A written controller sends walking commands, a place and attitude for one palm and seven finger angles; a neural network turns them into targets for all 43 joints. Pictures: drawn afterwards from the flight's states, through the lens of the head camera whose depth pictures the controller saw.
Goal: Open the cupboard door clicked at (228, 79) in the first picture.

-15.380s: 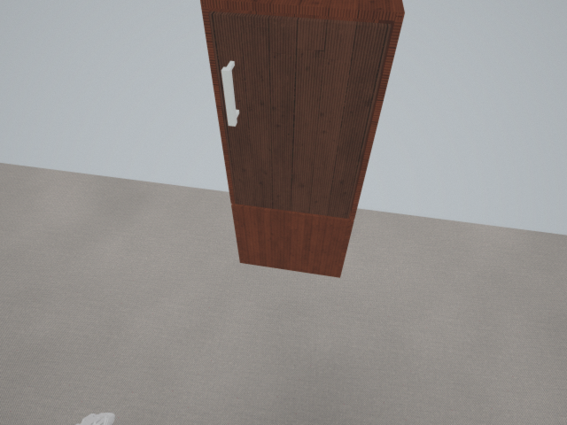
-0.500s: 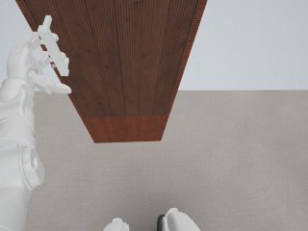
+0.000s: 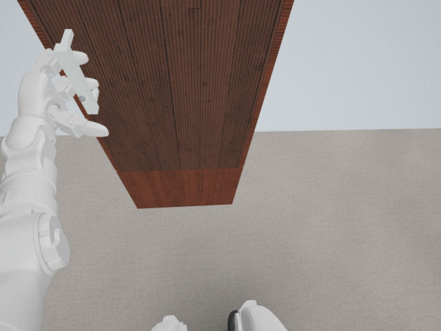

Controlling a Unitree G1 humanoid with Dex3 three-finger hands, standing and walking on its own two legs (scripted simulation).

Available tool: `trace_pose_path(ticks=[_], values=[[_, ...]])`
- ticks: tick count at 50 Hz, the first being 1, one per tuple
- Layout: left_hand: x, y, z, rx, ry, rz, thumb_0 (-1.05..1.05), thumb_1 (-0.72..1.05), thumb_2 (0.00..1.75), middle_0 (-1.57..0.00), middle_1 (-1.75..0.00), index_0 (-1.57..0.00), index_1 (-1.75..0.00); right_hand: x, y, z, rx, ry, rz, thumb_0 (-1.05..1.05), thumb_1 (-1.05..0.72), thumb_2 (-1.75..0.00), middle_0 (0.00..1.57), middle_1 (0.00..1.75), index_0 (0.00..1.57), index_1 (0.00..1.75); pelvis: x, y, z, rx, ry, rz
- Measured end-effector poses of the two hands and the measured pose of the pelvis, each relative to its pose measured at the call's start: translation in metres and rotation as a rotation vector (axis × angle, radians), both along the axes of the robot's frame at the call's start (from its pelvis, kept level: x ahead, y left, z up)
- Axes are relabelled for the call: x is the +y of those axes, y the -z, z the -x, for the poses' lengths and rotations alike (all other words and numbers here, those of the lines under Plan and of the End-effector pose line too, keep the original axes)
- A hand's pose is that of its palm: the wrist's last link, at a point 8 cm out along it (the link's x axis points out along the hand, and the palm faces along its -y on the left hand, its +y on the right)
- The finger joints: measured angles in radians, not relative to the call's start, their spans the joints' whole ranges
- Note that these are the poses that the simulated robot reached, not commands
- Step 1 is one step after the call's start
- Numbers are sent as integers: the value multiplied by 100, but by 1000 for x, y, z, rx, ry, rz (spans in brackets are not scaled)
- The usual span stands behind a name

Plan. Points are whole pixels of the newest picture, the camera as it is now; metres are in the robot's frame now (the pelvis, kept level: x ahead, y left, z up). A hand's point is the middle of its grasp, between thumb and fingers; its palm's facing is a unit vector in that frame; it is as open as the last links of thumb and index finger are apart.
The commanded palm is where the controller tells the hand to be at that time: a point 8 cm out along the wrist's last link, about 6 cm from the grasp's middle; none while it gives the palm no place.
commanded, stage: close the thumb around the handle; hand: left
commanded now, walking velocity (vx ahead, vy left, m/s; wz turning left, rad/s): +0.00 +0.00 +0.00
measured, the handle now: (81, 75) +0.56 +0.21 +0.09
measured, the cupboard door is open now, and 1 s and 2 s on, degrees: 0 0 48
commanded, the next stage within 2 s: pull the door open along its arc in 0.76 s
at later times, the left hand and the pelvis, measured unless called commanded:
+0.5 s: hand (82, 98) +0.50 +0.20 +0.10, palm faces -0.03 -1.00 -0.01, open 8.7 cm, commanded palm +0.48 +0.25 +0.10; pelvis +0.00 +0.00 +0.00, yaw +0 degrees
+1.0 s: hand (89, 98) +0.50 +0.19 +0.10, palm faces -0.03 -1.00 -0.01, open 5.6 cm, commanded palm +0.46 +0.24 +0.10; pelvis +0.00 +0.00 +0.00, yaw +0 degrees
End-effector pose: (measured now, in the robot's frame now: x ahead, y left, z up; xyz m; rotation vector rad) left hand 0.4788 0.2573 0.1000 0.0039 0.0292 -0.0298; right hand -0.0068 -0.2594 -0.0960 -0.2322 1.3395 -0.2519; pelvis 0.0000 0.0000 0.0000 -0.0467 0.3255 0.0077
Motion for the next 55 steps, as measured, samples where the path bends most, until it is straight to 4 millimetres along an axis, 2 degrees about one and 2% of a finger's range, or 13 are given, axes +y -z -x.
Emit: trace_pose_path(ticks=[7,12,18,33,37,48,55], values=[[-1,2,1,0,-1,-6,-1,-49,31,-30,-120,-30,-120,-5,-1,-5,-15,-12,16,0,-91,-89,20,30,20,30,-1,1,2,0,-5,0],[-1,1,0,-2,1,1,-1,-37,36,-31,-121,-31,-122,-7,-1,-7,-21,-15,22,0,-91,-89,20,30,20,30,-2,1,3,1,-5,-1],[0,2,-1,7,-2,-3,0,-11,47,-33,-124,-33,-124,-8,-1,-6,-22,-15,22,0,-91,-89,20,30,20,30,-3,1,3,3,-4,-1],[-3,2,-5,10,7,-4,1,66,80,-38,-132,-38,-133,-5,0,3,7,-3,13,0,-91,-89,20,30,20,30,-3,1,2,9,-4,0],[-8,2,-6,4,21,-3,1,73,84,-38,-133,-39,-134,-4,-1,3,2,2,13,0,-91,-89,20,30,20,30,-2,1,1,9,-1,-1],[-10,2,-4,6,-3,-7,1,74,85,-37,-135,-37,-135,-5,1,0,-13,0,5,0,-91,-89,20,30,20,30,-4,1,3,7,1,-4],[-12,3,9,-8,3,-6,1,75,81,-36,-135,-36,-135,-5,-1,-7,-40,14,-8,0,-91,-89,20,30,20,30,-4,-2,-2,-5,18,-9]])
